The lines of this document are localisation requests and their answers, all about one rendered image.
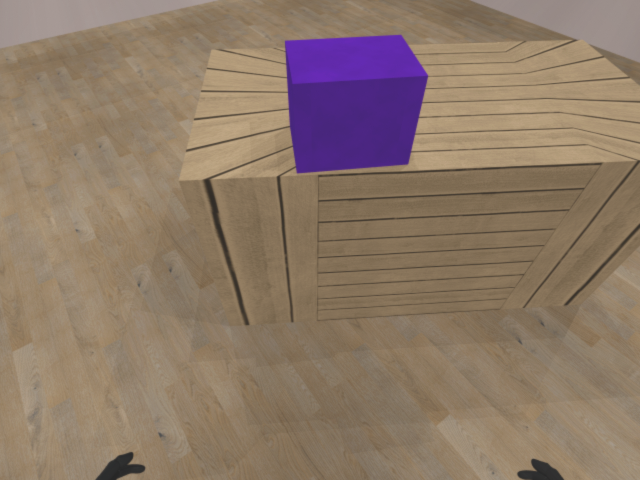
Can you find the pedestal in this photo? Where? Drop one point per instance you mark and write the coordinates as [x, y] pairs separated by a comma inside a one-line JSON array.
[[522, 189]]

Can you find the right robot hand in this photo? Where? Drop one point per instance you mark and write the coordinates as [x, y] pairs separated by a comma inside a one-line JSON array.
[[545, 472]]

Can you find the carton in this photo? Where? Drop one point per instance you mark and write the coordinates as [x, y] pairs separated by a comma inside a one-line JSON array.
[[353, 102]]

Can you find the left robot hand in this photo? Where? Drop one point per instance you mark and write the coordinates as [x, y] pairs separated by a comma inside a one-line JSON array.
[[118, 468]]

